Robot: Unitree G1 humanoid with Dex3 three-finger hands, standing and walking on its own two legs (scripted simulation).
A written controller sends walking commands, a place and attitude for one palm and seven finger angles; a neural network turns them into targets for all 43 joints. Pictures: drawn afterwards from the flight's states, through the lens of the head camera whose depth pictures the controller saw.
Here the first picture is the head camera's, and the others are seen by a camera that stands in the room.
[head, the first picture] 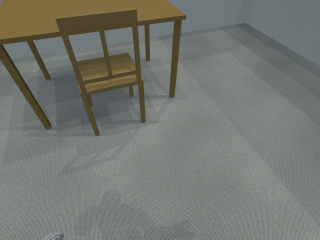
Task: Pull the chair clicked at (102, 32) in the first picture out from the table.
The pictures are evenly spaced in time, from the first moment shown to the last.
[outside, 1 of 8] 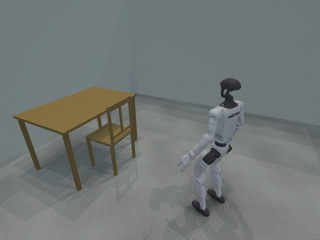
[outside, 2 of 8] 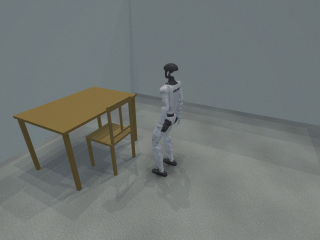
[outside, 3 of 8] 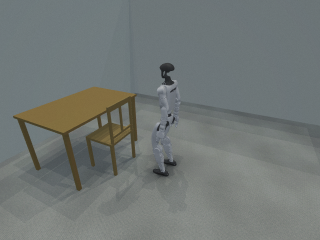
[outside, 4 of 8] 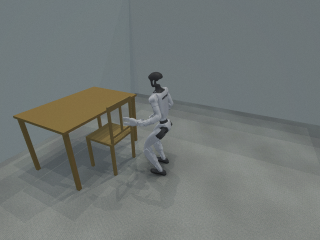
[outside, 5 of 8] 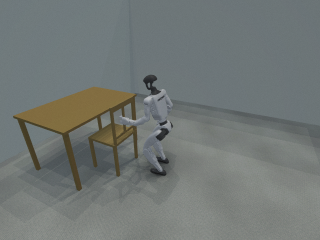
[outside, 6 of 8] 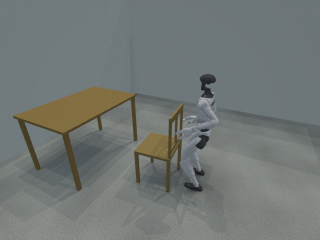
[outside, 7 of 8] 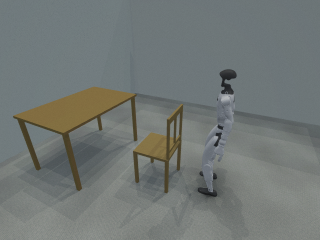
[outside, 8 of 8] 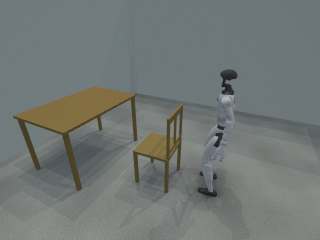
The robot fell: no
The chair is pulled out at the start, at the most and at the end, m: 0.00 0.66 0.65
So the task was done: yes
